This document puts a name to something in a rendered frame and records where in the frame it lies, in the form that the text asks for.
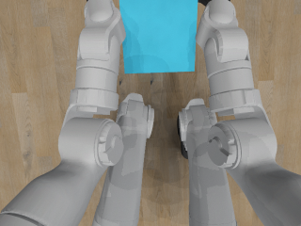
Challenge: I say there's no left robot shin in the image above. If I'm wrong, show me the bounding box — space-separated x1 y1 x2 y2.
116 93 144 123

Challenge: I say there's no right robot forearm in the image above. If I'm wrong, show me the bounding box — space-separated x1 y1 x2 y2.
195 0 276 136

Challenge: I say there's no robot right upper arm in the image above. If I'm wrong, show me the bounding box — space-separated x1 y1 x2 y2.
207 117 301 226

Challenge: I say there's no right robot thigh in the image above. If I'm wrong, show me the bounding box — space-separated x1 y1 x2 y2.
179 105 238 226

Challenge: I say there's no left robot forearm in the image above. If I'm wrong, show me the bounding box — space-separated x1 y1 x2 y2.
57 0 126 149

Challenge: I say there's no robot left upper arm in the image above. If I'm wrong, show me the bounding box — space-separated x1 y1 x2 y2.
0 117 124 226

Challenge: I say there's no carton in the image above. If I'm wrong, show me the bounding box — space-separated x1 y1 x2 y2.
119 0 198 74

